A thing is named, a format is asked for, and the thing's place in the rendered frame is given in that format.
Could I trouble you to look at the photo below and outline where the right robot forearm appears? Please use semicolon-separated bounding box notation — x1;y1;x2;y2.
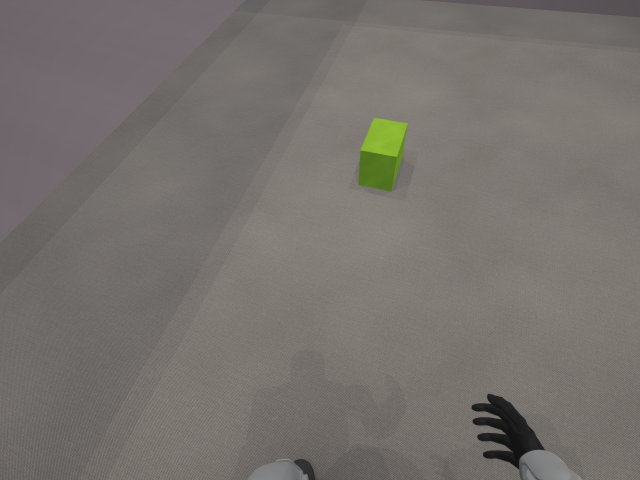
519;450;582;480

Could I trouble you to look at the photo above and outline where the left robot foot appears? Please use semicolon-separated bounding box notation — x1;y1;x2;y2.
294;459;315;480

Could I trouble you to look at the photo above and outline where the robot left shin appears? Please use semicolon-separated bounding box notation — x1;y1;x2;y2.
274;459;301;470

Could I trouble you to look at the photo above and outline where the robot right hand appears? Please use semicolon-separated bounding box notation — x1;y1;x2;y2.
471;394;545;469

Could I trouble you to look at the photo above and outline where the carton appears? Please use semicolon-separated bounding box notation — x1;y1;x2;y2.
358;118;408;192

